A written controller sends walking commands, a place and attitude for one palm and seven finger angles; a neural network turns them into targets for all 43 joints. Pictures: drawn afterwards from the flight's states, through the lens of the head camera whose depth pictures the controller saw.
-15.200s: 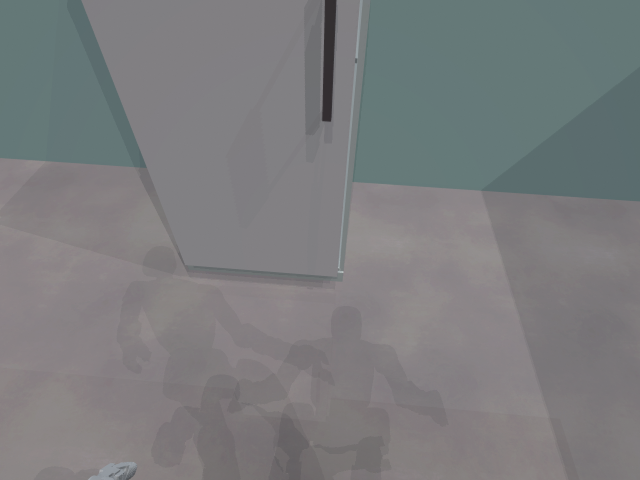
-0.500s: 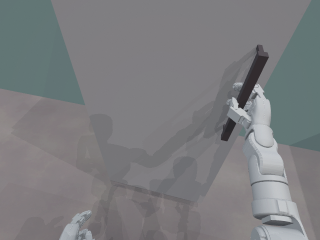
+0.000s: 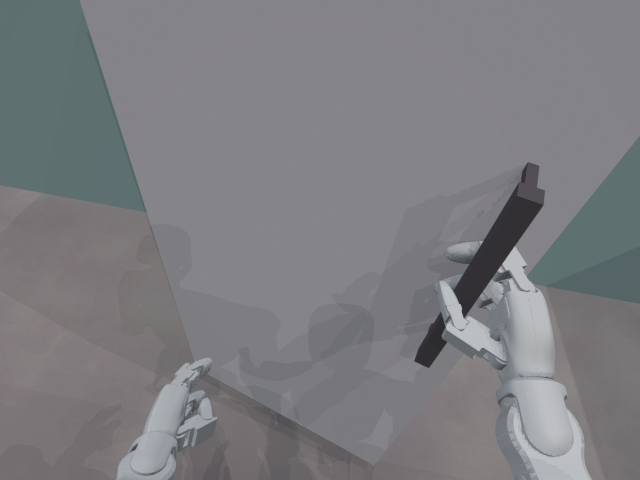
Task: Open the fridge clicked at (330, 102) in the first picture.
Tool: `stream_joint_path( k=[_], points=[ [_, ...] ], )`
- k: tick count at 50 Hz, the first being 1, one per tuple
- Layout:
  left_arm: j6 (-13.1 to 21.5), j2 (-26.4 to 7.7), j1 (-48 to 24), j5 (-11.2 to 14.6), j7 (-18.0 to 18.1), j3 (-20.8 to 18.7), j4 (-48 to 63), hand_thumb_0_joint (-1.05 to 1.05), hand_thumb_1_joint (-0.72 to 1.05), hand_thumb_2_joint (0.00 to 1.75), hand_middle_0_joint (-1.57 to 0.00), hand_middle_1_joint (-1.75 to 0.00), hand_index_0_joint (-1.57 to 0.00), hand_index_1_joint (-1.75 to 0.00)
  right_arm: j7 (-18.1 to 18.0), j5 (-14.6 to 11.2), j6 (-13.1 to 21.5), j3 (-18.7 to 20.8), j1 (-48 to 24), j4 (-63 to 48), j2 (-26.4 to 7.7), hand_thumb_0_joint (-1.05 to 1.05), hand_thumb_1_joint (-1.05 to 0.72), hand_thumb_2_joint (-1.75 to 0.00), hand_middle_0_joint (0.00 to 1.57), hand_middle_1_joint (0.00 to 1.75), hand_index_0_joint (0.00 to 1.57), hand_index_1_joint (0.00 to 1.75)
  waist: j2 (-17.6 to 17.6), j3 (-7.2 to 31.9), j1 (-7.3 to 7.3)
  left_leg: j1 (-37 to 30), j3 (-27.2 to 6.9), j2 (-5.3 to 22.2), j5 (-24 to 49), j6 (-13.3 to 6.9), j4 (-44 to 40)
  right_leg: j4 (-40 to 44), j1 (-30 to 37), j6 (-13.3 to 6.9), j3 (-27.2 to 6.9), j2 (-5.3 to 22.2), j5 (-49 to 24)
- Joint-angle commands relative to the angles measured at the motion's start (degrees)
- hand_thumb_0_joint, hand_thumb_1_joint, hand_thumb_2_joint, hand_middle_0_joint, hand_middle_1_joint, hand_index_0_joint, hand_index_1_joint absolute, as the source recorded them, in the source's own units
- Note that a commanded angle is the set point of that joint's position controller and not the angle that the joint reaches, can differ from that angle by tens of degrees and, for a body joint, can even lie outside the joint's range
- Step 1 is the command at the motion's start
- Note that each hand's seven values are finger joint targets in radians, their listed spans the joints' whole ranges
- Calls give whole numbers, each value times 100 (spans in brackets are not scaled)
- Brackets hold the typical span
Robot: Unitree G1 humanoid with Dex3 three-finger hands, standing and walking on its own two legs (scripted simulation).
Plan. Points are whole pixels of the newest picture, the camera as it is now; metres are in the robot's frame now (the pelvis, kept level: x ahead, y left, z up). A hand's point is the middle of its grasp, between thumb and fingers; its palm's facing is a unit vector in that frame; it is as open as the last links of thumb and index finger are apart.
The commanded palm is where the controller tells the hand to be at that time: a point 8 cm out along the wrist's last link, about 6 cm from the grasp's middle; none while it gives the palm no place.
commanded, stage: walk backward, drawing the door open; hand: right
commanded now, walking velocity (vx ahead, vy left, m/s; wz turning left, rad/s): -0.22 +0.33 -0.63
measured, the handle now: (466, 283) +0.31 -0.12 +0.15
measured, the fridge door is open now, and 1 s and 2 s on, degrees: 16 47 83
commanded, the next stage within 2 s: stop walking and hold the door back in 1.76 s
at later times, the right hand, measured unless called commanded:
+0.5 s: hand (392, 407) +0.17 -0.03 +0.14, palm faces +0.22 +0.95 -0.20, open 6.9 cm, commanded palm +0.13 -0.07 +0.15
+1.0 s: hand out of the picture +0.07 +0.11 +0.14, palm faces +0.53 +0.83 -0.17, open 6.8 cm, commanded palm +0.01 +0.09 +0.15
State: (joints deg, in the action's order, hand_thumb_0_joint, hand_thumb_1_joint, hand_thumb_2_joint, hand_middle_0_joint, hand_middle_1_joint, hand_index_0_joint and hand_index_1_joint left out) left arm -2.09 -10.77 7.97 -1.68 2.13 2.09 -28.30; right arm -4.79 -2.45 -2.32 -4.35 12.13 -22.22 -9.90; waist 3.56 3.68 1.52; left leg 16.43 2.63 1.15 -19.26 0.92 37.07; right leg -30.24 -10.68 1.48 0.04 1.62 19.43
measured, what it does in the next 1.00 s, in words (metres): steps to the left, turning right: right foot, then left foot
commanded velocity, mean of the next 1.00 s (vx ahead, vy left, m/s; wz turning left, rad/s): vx -0.19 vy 0.38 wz -0.71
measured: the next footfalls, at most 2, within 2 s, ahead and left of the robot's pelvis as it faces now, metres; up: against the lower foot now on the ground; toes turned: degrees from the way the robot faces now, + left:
right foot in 0.34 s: +0.00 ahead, -0.08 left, +0.00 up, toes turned -19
left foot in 0.54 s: +0.04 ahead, +0.22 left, +0.00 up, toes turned -19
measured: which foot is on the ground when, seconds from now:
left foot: down 0.00-0.34, up 0.36-0.52, down 0.54-0.82, up 0.84-1.00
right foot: down 0.00-0.08, up 0.10-0.32, down 0.34-0.54, up 0.56-0.82, down 0.84-1.00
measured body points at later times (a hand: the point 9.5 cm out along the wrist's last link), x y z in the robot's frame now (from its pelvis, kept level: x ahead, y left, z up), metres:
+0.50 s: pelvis -0.07 +0.13 -0.01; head -0.03 +0.14 +0.43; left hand +0.15 +0.28 -0.12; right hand +0.15 -0.08 +0.15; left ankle -0.02 +0.21 -0.71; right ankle -0.04 -0.06 -0.73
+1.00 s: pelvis -0.09 +0.33 -0.01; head -0.06 +0.32 +0.44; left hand +0.19 +0.38 -0.10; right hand +0.03 +0.07 +0.15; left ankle +0.05 +0.40 -0.72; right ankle -0.18 +0.15 -0.73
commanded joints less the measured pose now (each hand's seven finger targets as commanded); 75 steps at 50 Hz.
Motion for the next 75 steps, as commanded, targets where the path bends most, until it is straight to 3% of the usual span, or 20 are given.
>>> stream_joint_path(
  k=[1, 5, 14, 18, 25, 27, 30, 38, 41, 42, 48, 50, 52, 57, 58, 60, 61, 67, 69, 75],
  points=[
    [280, -639, -386, 40, 13, -218, 734, 0, 90, 90, -20, -30, -20, -30, 35, 203, 674, 195, -792, -1748, -273, 0, -90, -90, 45, 140, 45, 140, 238, 975, 60, 69, 70, 1, 2202, -38, -687, -445, 1103, -362, -789, 913, -6594],
    [595, -312, -454, 129, 200, -245, 799, 0, 90, 90, -20, -30, -20, -30, 57, 122, 958, 696, -486, -1694, -636, 0, -90, -90, 45, 140, 45, 140, -1806, 1286, -317, -2476, -637, 1774, 7128, -950, -723, -2681, -2295, -36, 219, -374, 1148],
    [876, -316, -265, -18, 344, -165, 489, 0, 90, 90, -20, -30, -20, -30, 107, 242, 1092, -186, -1004, -2037, -16, 0, -90, -90, 45, 140, 45, 140, -1176, 892, -87, -836, 466, 1234, 3472, -973, -502, -948, -760, 33, 795, 146, -207],
    [903, -819, -183, -69, 219, -298, 508, 0, 90, 90, -20, -30, -20, -30, 22, 240, 1124, -303, -983, -1903, -112, 0, -90, -90, 45, 140, 45, 140, 669, 627, 69, 1619, -562, -228, -1437, 278, 2820, 1488, 1172, -1354, -3484, 2591, -4505],
    [1129, -604, -762, 110, 127, -400, 316, 0, 90, 90, -20, -30, -20, -30, -7, 210, 968, 200, -1439, -2157, -195, 0, -90, -90, 45, 140, 45, 140, 362, 963, -177, -1283, -264, -41, 219, -134, -971, 674, -1271, -336, -743, 913, -114],
    [1075, -229, -718, 170, 138, -357, 357, 0, 90, 90, -20, -30, -20, -30, -87, 262, 884, 376, -1591, -2410, -532, 0, -90, -90, 45, 140, 45, 140, -1613, 867, -145, -360, -1687, 1576, -346, -1038, -2443, -2085, -1480, 109, 537, -317, 995],
    [1132, -333, -541, 73, 226, -391, 141, 0, 90, 90, -20, -30, -20, -30, 19, 314, 815, 285, -1419, -2283, -473, 0, -90, -90, 45, 140, 45, 140, -1127, 774, -175, -405, -912, 1684, 1454, -1353, -1715, -4211, -2020, 43, 196, 0, 1283],
    [1146, -370, -116, 68, 216, -299, 432, 0, 90, 90, -20, -30, -20, -30, 113, 309, 966, -360, -1588, -2518, 5, 0, -90, -90, 45, 140, 45, 140, -1072, 996, 8, -855, 36, 1235, 2653, -946, -1123, -873, -619, -91, 758, 103, 890],
    [1068, -910, -225, -51, 176, -493, 723, 0, 90, 90, -20, -30, -20, -30, 120, 260, 1050, -609, -1683, -2278, 130, 0, -90, -90, 45, 140, 45, 140, 1436, 581, 175, 1980, -4, 108, -574, 229, 1931, 1293, 947, -1361, -3308, 2945, -3062],
    [964, -1034, -367, -64, 123, -544, 716, 0, 90, 90, -20, -30, -20, -30, 124, 437, 1132, -338, -1460, -1925, -55, 0, -90, -90, 45, 140, 45, 140, 933, 545, 5, 2023, -855, 207, -684, 325, 2993, 1386, 693, -1681, -3890, 3461, -3382],
    [1063, -773, -746, 174, -61, -542, 360, 0, 90, 90, -20, -30, -20, -30, 171, 297, 1022, -330, -1319, -2134, 234, 0, -90, -90, 45, 140, 45, 140, 612, 517, -217, -898, -294, -51, 142, 120, -419, 456, -1155, -506, -1081, 1440, -1090],
    [1085, -435, -539, 329, -90, -485, 343, 0, 90, 90, -20, -30, -20, -30, 78, 329, 991, -145, -1479, -2360, -203, 0, -90, -90, 45, 140, 45, 140, -1556, 870, -147, -977, -418, 773, 413, -361, -1823, -1409, -1185, -16, 313, -34, 1070],
    [1036, -257, -666, 160, -29, -384, 308, 0, 90, 90, -20, -30, -20, -30, -3, 284, 978, 306, -1588, -2795, -535, 0, -90, -90, 45, 140, 45, 140, -1882, 1038, -273, -254, -807, 1903, 389, -1023, -1939, -3579, -1530, -71, 371, -12, 1628],
    [1032, -287, -567, 174, 121, -346, 366, 0, 90, 90, -20, -30, -20, -30, 183, 219, 948, -43, -1475, -2588, -160, 0, -90, -90, 45, 140, 45, 140, -1391, 497, 8, 186, 289, 1329, 1294, -939, -977, -1938, -715, -42, 738, 185, 1350],
    [1040, -371, -403, 151, 136, -359, 365, 0, 90, 90, -20, -30, -20, -30, 214, 195, 944, -117, -1569, -2597, -135, 0, -90, -90, 45, 140, 45, 140, -980, 448, 145, 785, 399, 1113, 981, -727, -115, -849, -110, -111, 514, 210, 878],
    [1050, -903, -478, -15, 139, -485, 573, 0, 90, 90, -20, -30, -20, -30, 238, 303, 1053, -304, -1483, -2278, -63, 0, -90, -90, 45, 140, 45, 140, 1459, 166, 156, 2617, -58, 185, -916, 89, 2834, 1672, 472, -1106, -3980, 3072, -1070],
    [952, -987, -549, -29, 162, -522, 568, 0, 90, 90, -20, -30, -20, -30, 215, 430, 1182, -13, -1500, -2137, -292, 0, -90, -90, 45, 140, 45, 140, 668, 449, 96, 2085, -879, 211, -501, 267, 3455, 1921, 124, -1503, -4518, 3372, -1237],
    [968, -718, -730, 122, -19, -548, 237, 0, 90, 90, -20, -30, -20, -30, 79, 215, 992, 2, -1123, -2293, -2, 0, -90, -90, 45, 140, 45, 140, 897, 687, -239, -1217, -23, -286, -491, 11, -353, 1080, -1505, -385, -1173, 1264, 700],
    [999, -273, -636, 240, 7, -538, 233, 0, 90, 90, -20, -30, -20, -30, 4, 249, 947, 261, -1360, -2547, -430, 0, -90, -90, 45, 140, 45, 140, -1584, 1056, -219, -1137, -1023, 1133, -615, -800, -2177, -1759, -1563, 217, 415, -125, 1135],
    [1184, -221, -658, 157, 206, -393, 182, 0, 90, 90, -20, -30, -20, -30, 98, 170, 992, 439, -1236, -2556, -522, 0, -90, -90, 45, 140, 45, 140, -1376, 520, -143, -735, 35, 1622, 3450, -1249, -1001, -2946, -1574, 98, 677, 217, 1633]
  ],
)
